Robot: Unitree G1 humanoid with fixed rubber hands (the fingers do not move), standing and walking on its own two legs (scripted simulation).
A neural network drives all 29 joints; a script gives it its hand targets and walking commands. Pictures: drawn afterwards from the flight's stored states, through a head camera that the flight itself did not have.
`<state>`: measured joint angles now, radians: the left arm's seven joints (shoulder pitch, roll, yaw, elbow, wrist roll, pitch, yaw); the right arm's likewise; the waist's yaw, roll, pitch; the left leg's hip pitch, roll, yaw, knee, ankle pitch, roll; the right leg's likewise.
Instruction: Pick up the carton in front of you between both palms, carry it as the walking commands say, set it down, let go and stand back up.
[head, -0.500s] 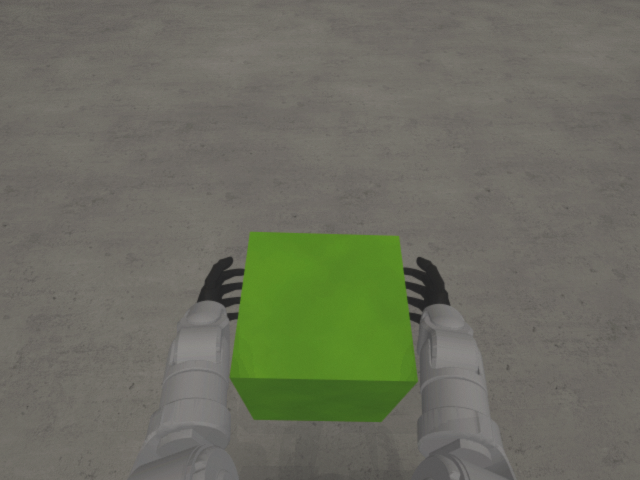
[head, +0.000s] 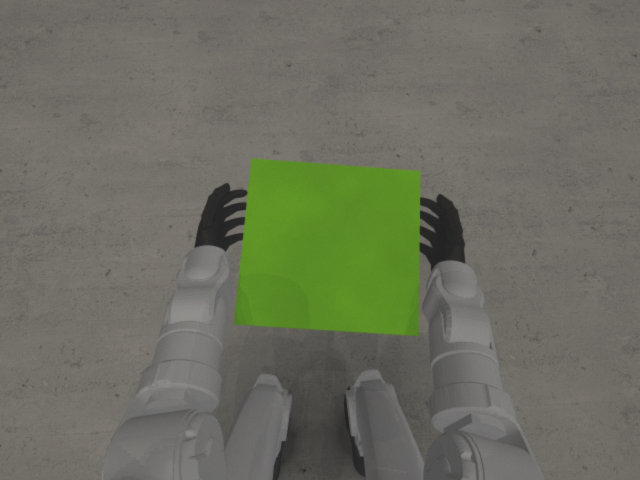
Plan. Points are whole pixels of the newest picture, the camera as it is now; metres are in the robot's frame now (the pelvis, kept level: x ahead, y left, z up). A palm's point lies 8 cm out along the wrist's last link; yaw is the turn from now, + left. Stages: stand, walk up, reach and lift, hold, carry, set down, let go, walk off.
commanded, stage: set down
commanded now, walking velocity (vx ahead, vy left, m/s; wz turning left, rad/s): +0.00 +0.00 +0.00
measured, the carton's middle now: (325, 259) +0.41 -0.01 -0.16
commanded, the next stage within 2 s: none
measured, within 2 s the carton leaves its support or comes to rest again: rests again in 1.44 s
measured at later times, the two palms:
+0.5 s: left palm (242, 253) +0.45 +0.13 -0.24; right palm (415, 270) +0.41 -0.17 -0.23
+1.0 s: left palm (259, 257) +0.48 +0.12 -0.39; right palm (399, 277) +0.44 -0.18 -0.39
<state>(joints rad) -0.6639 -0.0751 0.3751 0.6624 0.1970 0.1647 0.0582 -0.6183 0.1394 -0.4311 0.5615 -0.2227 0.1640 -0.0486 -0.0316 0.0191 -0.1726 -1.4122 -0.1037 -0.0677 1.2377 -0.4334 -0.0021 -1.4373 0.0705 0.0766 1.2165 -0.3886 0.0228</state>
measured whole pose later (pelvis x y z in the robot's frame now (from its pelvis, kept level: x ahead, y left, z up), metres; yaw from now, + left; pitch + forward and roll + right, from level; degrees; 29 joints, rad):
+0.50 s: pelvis -0.03 +0.00 -0.13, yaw +0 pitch +44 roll +0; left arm -0.95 0.05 0.30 0.82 0.11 0.17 0.10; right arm -0.85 0.05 -0.43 0.65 -0.13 0.17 -0.10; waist -0.04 0.02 -0.14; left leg -1.95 -0.14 -0.06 1.73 -0.55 -0.02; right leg -1.97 0.11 0.07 1.70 -0.49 0.05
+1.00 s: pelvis -0.04 +0.00 -0.24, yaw +0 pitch +43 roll -2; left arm -1.30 0.20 0.17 1.03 0.02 0.15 0.14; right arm -1.13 -0.06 -0.43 0.78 -0.04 0.15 -0.14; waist -0.06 0.01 0.11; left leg -2.26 -0.18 -0.05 2.08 -0.57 -0.04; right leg -2.27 0.13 0.05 2.04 -0.52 0.08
